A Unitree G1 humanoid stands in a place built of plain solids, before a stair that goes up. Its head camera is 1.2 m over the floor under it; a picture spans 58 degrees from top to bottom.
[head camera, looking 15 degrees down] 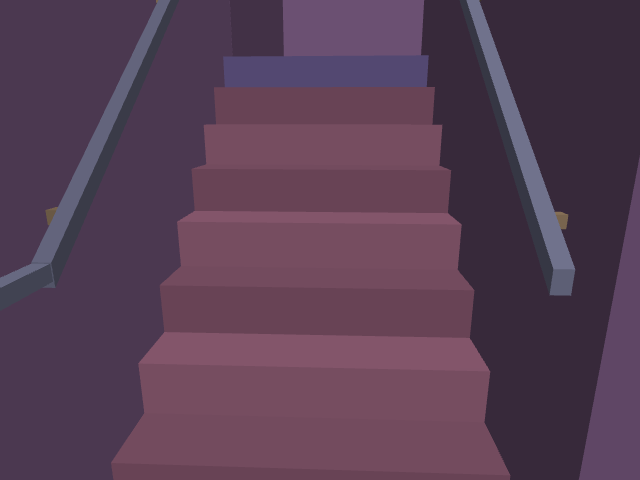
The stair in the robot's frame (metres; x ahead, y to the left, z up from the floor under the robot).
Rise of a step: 0.20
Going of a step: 0.23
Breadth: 1.20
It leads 2 degrees to the right of straight ahead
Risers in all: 8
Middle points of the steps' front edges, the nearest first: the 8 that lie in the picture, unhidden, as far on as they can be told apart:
1.08 0.04 0.20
1.31 0.03 0.40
1.55 0.02 0.60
1.78 0.01 0.80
2.02 0.00 1.00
2.25 -0.01 1.20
2.48 -0.02 1.39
2.72 -0.03 1.59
